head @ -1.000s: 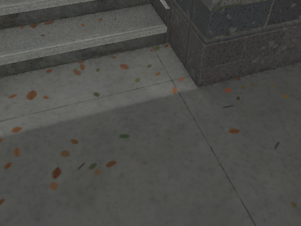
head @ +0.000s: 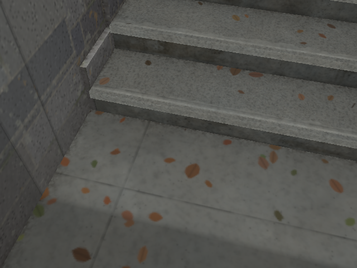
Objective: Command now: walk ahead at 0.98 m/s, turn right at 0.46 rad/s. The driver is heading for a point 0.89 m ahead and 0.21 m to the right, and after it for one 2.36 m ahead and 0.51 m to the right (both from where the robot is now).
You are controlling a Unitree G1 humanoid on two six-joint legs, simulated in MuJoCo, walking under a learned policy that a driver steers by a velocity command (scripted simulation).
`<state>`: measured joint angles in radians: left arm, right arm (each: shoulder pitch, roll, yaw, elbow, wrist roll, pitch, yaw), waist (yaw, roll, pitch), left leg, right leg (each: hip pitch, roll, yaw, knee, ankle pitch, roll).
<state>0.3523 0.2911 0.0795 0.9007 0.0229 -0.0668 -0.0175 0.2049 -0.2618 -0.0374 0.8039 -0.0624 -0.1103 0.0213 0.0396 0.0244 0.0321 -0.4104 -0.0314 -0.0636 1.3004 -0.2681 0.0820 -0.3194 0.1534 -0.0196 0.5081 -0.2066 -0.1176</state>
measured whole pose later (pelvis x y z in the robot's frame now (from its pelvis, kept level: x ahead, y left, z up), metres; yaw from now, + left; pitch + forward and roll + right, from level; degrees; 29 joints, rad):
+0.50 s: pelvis +0.45 +0.01 +0.01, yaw -24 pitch +3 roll +2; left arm 0.16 0.37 0.09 0.73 0.03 -0.01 -0.06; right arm 0.37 -0.32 -0.07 0.83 -0.03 -0.12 0.00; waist -0.04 -0.05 -0.01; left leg -0.10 0.02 0.16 0.36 -0.30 -0.02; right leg -0.70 -0.05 -0.02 1.23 -0.21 -0.10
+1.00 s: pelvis +0.81 -0.22 +0.02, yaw -41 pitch +1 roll -1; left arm 0.32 0.26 0.02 0.89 0.04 -0.09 -0.01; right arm 0.17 -0.22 0.02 0.76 -0.03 -0.05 0.00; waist 0.02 0.02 0.07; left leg -0.69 0.08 0.02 1.18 -0.23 0.04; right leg -0.01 0.14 -0.10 0.25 -0.22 -0.14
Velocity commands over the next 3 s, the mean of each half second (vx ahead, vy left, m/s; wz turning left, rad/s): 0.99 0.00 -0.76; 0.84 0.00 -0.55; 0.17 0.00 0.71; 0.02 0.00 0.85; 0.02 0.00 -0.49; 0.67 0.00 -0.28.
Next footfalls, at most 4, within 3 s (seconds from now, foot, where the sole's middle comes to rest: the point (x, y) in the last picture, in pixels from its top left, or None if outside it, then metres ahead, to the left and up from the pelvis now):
0.28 left None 0.47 0.14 -0.76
0.72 right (242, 200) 0.76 -0.21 -0.76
1.12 left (247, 162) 0.95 -0.25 -0.76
1.40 right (304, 108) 1.15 -0.50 -0.61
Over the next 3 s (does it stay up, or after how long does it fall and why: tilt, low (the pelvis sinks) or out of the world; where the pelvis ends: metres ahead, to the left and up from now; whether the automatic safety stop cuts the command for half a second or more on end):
stays up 1.35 -0.39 0.16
